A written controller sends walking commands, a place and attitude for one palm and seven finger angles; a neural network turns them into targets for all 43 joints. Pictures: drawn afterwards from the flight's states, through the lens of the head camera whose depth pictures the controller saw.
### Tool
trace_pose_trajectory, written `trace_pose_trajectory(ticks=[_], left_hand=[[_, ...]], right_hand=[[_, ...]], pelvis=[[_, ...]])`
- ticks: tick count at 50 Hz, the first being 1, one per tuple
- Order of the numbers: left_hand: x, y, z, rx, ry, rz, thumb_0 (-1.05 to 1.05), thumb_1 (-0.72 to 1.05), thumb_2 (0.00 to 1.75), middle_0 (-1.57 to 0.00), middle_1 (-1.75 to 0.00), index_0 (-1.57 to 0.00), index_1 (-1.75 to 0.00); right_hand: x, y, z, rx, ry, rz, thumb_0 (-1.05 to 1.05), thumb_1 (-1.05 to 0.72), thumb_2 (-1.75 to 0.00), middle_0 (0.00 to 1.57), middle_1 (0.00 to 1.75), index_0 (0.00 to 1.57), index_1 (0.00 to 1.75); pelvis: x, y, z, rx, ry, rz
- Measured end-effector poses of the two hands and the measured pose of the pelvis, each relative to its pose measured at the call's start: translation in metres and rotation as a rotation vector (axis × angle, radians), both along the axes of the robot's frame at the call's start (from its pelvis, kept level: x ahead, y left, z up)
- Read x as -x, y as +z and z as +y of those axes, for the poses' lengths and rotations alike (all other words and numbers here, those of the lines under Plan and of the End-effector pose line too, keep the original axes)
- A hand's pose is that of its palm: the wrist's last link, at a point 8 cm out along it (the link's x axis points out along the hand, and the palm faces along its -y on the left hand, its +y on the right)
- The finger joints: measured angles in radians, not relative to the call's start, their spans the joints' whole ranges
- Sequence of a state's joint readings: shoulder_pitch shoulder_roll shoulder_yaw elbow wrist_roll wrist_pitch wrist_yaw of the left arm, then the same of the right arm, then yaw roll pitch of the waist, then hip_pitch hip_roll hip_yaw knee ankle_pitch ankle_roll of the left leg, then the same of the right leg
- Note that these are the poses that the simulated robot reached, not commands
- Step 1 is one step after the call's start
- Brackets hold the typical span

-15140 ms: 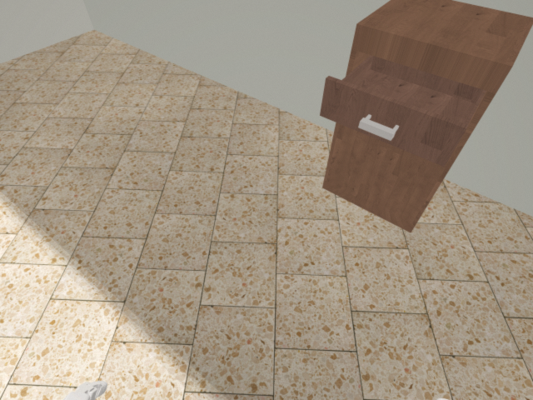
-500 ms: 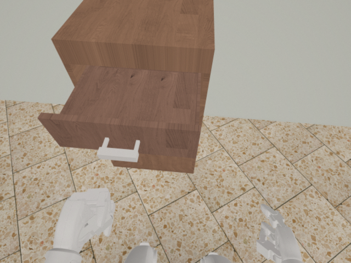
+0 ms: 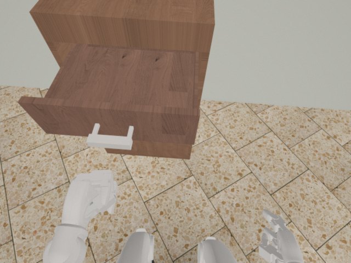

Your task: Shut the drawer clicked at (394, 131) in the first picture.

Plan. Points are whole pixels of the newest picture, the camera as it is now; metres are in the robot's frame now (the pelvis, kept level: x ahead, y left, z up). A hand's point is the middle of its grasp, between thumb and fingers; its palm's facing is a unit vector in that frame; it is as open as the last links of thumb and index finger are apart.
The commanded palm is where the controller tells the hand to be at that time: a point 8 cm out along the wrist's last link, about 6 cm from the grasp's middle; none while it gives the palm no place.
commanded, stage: bring the fist close to the handle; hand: left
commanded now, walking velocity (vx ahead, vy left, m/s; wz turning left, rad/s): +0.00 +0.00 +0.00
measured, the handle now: (112, 135) +0.42 +0.18 -0.01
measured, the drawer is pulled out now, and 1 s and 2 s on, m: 0.23 0.23 0.15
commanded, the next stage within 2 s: push the drawer shut in 0.80 s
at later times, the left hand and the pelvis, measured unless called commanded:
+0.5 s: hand (119, 184) +0.29 +0.14 -0.01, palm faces -0.09 -1.00 -0.02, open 3.3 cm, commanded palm +0.28 +0.19 +0.00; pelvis -0.02 +0.01 -0.03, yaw -1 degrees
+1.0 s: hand (119, 181) +0.30 +0.14 -0.01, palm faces -0.07 -1.00 -0.03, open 3.3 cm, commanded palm +0.29 +0.19 +0.00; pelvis -0.01 +0.01 -0.03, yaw -1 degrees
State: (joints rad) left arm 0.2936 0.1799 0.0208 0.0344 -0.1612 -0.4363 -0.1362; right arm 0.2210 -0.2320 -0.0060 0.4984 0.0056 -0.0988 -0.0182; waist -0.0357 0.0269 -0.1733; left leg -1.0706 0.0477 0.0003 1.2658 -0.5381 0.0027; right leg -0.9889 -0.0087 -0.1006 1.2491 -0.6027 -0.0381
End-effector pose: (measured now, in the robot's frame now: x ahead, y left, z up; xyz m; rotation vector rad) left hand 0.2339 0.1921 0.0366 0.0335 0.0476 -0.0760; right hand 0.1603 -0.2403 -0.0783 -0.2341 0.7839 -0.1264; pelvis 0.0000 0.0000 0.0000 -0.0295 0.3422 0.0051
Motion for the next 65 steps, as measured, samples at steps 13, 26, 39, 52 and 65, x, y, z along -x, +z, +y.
trace_pose_trajectory(ticks=[13,26,39,52,65], left_hand=[[-0.017,-0.026,0.003,0.008,-0.004,-0.012,0.01,0.9,0.9,-1.4,-1.6,-1.4,-1.6],[-0.042,-0.045,0.002,0.013,-0.012,-0.02,0.02,0.9,0.9,-1.4,-1.6,-1.4,-1.6],[-0.043,-0.042,-0.001,0.011,-0.006,-0.008,0.02,0.9,0.9,-1.4,-1.6,-1.4,-1.6],[-0.05,-0.043,0.003,-0.002,0.002,-0.025,0.02,0.9,0.9,-1.4,-1.6,-1.4,-1.6],[-0.085,-0.04,-0.004,-0.004,-0.008,-0.029,0.01,0.9,0.9,-1.4,-1.6,-1.4,-1.6]], right_hand=[[0.007,-0.021,0.009,-0.001,0.018,0.045,0.01,-0.9,-0.9,0.2,0.3,0.2,0.3],[0.018,-0.041,0.012,0.001,0.008,0.116,0.01,-0.9,-0.9,0.2,0.3,0.2,0.3],[0.025,-0.04,0.013,-0.008,-0.008,0.161,0.01,-0.9,-0.9,0.2,0.3,0.2,0.3],[0.014,-0.04,0.007,0.007,0.002,0.146,0.01,-0.9,-0.9,0.2,0.3,0.2,0.3],[0.03,-0.044,0.002,0.0,-0.028,0.192,0.01,-0.9,-0.9,0.2,0.3,0.2,0.3]], pelvis=[[0.01,-0.016,0.007,0.008,-0.001,0.035],[0.017,-0.029,0.012,0.015,-0.006,0.067],[0.013,-0.024,0.013,0.012,-0.007,0.069],[0.011,-0.026,0.009,0.014,-0.004,0.071],[0.012,-0.025,0.007,0.008,-0.01,0.075]])
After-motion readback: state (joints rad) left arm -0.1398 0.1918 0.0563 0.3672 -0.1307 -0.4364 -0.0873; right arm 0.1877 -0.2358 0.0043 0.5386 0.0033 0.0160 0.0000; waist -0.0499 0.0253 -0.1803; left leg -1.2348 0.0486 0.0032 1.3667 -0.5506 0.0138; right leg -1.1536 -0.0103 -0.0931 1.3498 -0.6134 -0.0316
